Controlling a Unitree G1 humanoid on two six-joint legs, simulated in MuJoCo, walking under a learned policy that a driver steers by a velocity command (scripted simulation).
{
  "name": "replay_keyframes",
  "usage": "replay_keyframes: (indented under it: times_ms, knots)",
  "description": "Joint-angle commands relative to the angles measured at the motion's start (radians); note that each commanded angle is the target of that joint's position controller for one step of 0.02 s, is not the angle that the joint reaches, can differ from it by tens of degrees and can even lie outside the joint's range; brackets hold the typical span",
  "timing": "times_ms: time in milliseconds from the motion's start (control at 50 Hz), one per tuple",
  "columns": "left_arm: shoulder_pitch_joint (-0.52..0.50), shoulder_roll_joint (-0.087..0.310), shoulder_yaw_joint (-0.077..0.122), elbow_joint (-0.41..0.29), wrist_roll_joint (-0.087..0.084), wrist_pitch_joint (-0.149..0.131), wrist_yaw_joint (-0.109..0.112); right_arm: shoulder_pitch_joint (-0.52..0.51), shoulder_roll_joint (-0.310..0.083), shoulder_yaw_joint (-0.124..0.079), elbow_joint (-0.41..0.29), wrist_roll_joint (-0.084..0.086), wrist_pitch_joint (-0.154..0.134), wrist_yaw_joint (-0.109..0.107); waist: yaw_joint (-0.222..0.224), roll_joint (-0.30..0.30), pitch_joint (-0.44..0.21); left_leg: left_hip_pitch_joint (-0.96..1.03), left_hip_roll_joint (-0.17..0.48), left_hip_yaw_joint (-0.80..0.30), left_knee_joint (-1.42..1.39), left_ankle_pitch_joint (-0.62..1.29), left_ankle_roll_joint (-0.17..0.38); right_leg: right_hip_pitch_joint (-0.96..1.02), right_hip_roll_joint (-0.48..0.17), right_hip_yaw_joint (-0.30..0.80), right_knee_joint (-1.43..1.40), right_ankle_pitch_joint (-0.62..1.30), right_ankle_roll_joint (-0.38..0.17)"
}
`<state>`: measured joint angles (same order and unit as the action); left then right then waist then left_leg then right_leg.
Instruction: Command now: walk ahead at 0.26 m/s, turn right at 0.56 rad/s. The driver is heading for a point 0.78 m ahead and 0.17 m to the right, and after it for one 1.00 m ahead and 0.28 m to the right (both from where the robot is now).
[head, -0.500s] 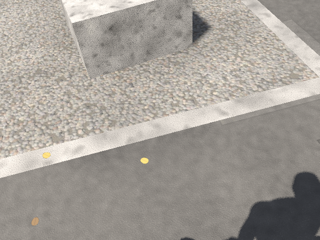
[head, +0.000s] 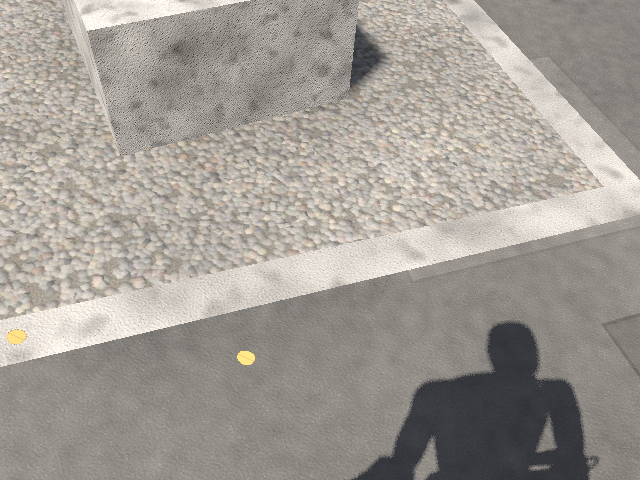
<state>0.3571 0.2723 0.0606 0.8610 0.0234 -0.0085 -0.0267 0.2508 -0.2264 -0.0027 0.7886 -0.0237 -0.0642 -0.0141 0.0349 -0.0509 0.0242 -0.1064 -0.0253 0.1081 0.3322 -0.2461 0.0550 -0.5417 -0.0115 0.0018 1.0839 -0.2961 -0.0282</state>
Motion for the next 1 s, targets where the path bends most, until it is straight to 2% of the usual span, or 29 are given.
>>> replay_keyframes:
  times_ms: [20, 80, 120, 180, 200, 220, 240, 260, 280, 300, 320, 340, 360, 380, 440, 540, 620, 640, 680, 700, 720, 740, 760, 780, 800, 820, 860, 900, 1000]
  knots:
    - [-0.016, 0.045, 0.017, -0.081, 0.003, 0.011, -0.018, -0.01, -0.13, -0.037, -0.05, 0.013, -0.011, -0.016, 0.001, 0.165, 0.008, 0.048, 0.264, -0.022, -0.061, 0.827, 0.064, -0.119, -0.025, -0.028, 0.016, 0.096, 0.023]
    - [-0.116, 0.008, 0.0, -0.132, 0.008, 0.015, -0.036, -0.033, -0.119, -0.036, -0.042, 0.018, 0.0, -0.029, -0.014, 0.174, 0.037, 0.003, 0.222, 0.078, -0.048, 0.747, 0.056, -0.057, -0.019, -0.083, -0.215, 0.205, 0.017]
    - [-0.145, -0.002, -0.006, -0.156, 0.011, 0.018, -0.045, -0.016, -0.136, -0.044, -0.031, 0.02, 0.003, -0.035, -0.026, 0.17, 0.018, 0.022, 0.232, 0.108, 0.003, 0.772, 0.048, 0.016, -0.003, -0.115, -0.342, 0.248, -0.009]
    - [-0.083, 0.034, 0.007, -0.165, 0.019, 0.025, -0.04, -0.01, -0.172, -0.063, -0.03, 0.024, 0.015, -0.041, 0.0, 0.153, -0.045, 0.059, 0.262, 0.124, 0.193, 0.963, 0.03, 0.14, 0.06, -0.165, -0.401, 0.151, -0.066]
    - [-0.038, 0.051, 0.015, -0.163, 0.02, 0.022, -0.032, -0.016, -0.181, -0.067, -0.035, 0.024, 0.022, -0.04, 0.02, 0.146, -0.075, 0.05, 0.27, 0.125, 0.306, 0.981, 0.026, 0.201, 0.08, -0.16, -0.425, 0.115, -0.093]
    - [0.036, 0.073, 0.026, -0.151, 0.023, 0.013, -0.018, -0.029, -0.18, -0.069, -0.043, 0.027, 0.029, -0.032, 0.055, 0.121, -0.122, 0.013, 0.269, 0.123, 0.479, 0.906, 0.015, 0.299, 0.101, -0.145, -0.487, 0.126, -0.126]
    - [0.124, 0.117, 0.044, -0.135, 0.032, -0.002, 0.002, -0.036, -0.175, -0.067, -0.047, 0.035, 0.03, -0.019, 0.119, 0.04, -0.163, -0.101, 0.217, 0.129, 0.743, 0.617, -0.027, 0.453, 0.071, -0.056, -0.621, 0.297, -0.172]
    - [0.063, 0.24, 0.067, -0.156, 0.014, -0.001, 0.018, 0.056, -0.054, -0.04, -0.075, 0.005, 0.033, -0.003, 0.005, -0.16, -0.177, -0.389, 0.055, 0.118, 1.049, -0.399, -0.077, 0.617, -0.205, 0.295, -0.512, 0.974, -0.262]
    - [0.096, 0.302, 0.096, -0.188, -0.032, 0.017, 0.016, 0.068, -0.108, -0.046, -0.116, -0.006, 0.052, -0.001, 0.049, -0.137, -0.367, -0.536, -0.048, -0.118, 1.208, -0.431, -0.11, 0.744, -0.326, 0.662, -0.642, 0.862, -0.458]
    - [0.03, 0.266, 0.092, -0.211, -0.039, 0.035, 0.021, 0.026, -0.141, -0.045, -0.117, -0.018, 0.055, -0.006, 0.042, -0.005, -0.3, -0.573, 0.022, -0.195, 1.16, -0.353, -0.101, 0.666, -0.329, 0.629, -0.722, 0.542, -0.435]
    - [-0.04, 0.199, 0.072, -0.218, -0.034, 0.049, 0.026, -0.04, -0.156, -0.049, -0.127, -0.012, 0.055, -0.01, 0.021, 0.043, -0.139, -0.578, 0.048, -0.19, 1.069, -0.281, -0.098, 0.507, -0.276, 0.553, -0.774, 0.369, -0.387]
    - [-0.083, 0.154, 0.057, -0.215, -0.027, 0.055, 0.027, -0.071, -0.161, -0.052, -0.13, -0.015, 0.057, -0.015, -0.013, 0.08, -0.052, -0.559, 0.071, -0.184, 0.968, -0.232, -0.103, 0.404, -0.211, 0.487, -0.8, 0.317, -0.326]
    - [-0.113, 0.137, 0.053, -0.223, -0.029, 0.056, 0.031, -0.054, -0.16, -0.052, -0.129, -0.021, 0.07, -0.018, -0.034, 0.064, -0.035, -0.496, 0.081, -0.179, 0.884, -0.197, -0.11, 0.332, -0.158, 0.422, -0.803, 0.328, -0.284]
    - [-0.129, 0.137, 0.051, -0.225, -0.021, 0.054, 0.03, -0.032, -0.148, -0.049, -0.118, -0.026, 0.086, -0.019, -0.045, 0.056, -0.049, -0.438, 0.071, -0.166, 0.843, -0.172, -0.115, 0.288, -0.119, 0.377, -0.792, 0.37, -0.255]
    - [-0.118, 0.166, 0.058, -0.218, -0.007, 0.04, 0.022, 0.007, -0.115, -0.041, -0.106, -0.008, 0.105, -0.018, -0.042, 0.044, -0.114, -0.382, 0.059, -0.148, 0.745, -0.144, -0.117, 0.277, -0.096, 0.327, -0.756, 0.465, -0.225]
    - [-0.107, 0.156, 0.052, -0.213, 0.002, 0.053, 0.024, -0.062, -0.121, -0.045, -0.129, -0.003, 0.117, -0.019, 0.004, -0.045, -0.099, -0.396, 0.058, -0.154, 0.627, -0.086, -0.107, 0.271, -0.078, 0.379, -0.811, 0.08, -0.187]
    - [-0.111, 0.147, 0.046, -0.207, 0.013, 0.056, 0.022, -0.075, -0.122, -0.046, -0.131, 0.005, 0.107, -0.017, 0.019, -0.066, -0.071, -0.352, 0.036, -0.146, 0.512, -0.126, -0.086, 0.281, -0.092, 0.421, -0.803, 0.031, -0.189]
    - [-0.088, 0.151, 0.047, -0.199, 0.012, 0.055, 0.019, -0.05, -0.127, -0.046, -0.129, -0.001, 0.1, -0.011, 0.018, -0.069, -0.114, -0.308, 0.023, -0.128, 0.481, -0.162, -0.078, 0.289, -0.091, 0.442, -0.817, -0.132, -0.198]
    - [-0.099, 0.155, 0.045, -0.195, 0.017, 0.054, 0.013, 0.001, -0.13, -0.046, -0.114, -0.005, 0.087, 0.003, -0.005, -0.106, -0.104, -0.209, -0.006, -0.089, 0.389, -0.241, -0.049, 0.227, -0.099, 0.492, -0.849, -0.398, -0.199]
    - [-0.124, 0.149, 0.043, -0.195, 0.011, 0.054, 0.012, 0.053, -0.122, -0.045, -0.094, -0.001, 0.08, 0.008, -0.042, -0.094, -0.075, -0.106, -0.015, -0.071, 0.289, -0.224, -0.021, 0.144, -0.091, 0.491, -0.851, -0.457, -0.185]
    - [-0.167, 0.138, 0.04, -0.2, 0.004, 0.052, 0.017, 0.132, -0.107, -0.044, -0.064, 0.001, 0.069, 0.005, -0.103, -0.056, -0.029, 0.034, -0.013, -0.057, 0.132, -0.141, 0.016, 0.026, -0.057, 0.46, -0.812, -0.48, -0.156]
    - [-0.213, 0.103, 0.032, -0.217, 0.004, 0.042, 0.026, 0.221, -0.134, -0.049, -0.033, -0.005, 0.054, -0.007, -0.157, 0.054, 0.026, 0.144, 0.045, -0.14, -0.014, -0.205, 0.042, -0.114, 0.015, 0.379, -0.652, -0.443, -0.097]
    - [-0.188, -0.011, 0.004, -0.223, -0.01, 0.022, 0.03, 0.26, -0.184, -0.053, -0.027, -0.013, 0.037, -0.015, -0.142, 0.28, 0.003, 0.218, 0.306, -0.471, -0.135, -0.468, 0.058, -0.217, 0.15, 0.181, -0.263, -0.306, -0.048]
    - [-0.276, 0.053, 0.012, -0.267, -0.007, 0.0, 0.022, 0.181, -0.265, -0.079, -0.039, -0.024, 0.028, -0.011, -0.116, 0.22, 0.127, 0.074, 0.417, -0.789, -0.263, -0.64, 0.117, -0.392, 0.162, 0.173, -0.186, -0.112, -0.038]
    - [-0.291, 0.09, 0.022, -0.27, 0.002, -0.013, 0.012, 0.127, -0.249, -0.082, -0.039, -0.015, 0.02, -0.007, -0.069, 0.12, 0.155, 0.032, 0.395, -0.739, -0.255, -0.608, 0.117, -0.387, 0.108, 0.241, -0.134, 0.01, -0.036]
    - [-0.244, 0.105, 0.026, -0.242, 0.004, -0.022, -0.003, 0.079, -0.225, -0.079, -0.047, 0.0, 0.008, 0.002, -0.035, 0.117, 0.117, 0.044, 0.338, -0.641, -0.229, -0.506, 0.091, -0.359, 0.1, 0.228, -0.111, 0.079, -0.021]
    - [-0.19, 0.109, 0.03, -0.202, 0.018, -0.02, -0.02, 0.072, -0.189, -0.071, -0.046, 0.013, -0.01, 0.01, -0.027, 0.157, 0.044, 0.049, 0.25, -0.473, -0.219, -0.358, 0.068, -0.294, 0.087, 0.164, -0.04, 0.142, 0.01]
    - [-0.221, 0.088, 0.024, -0.208, 0.023, -0.014, -0.027, 0.13, -0.159, -0.065, -0.016, 0.017, -0.023, 0.02, -0.045, 0.169, 0.044, 0.041, 0.221, -0.412, -0.234, -0.313, 0.081, -0.294, 0.058, 0.12, -0.02, 0.186, 0.02]
    - [-0.376, 0.069, 0.009, -0.237, 0.023, -0.008, -0.03, 0.289, -0.15, -0.071, 0.046, 0.016, -0.031, 0.024, -0.121, 0.161, 0.087, 0.141, 0.217, -0.36, -0.287, -0.205, 0.112, -0.385, -0.02, 0.004, -0.124, 0.238, 0.037]
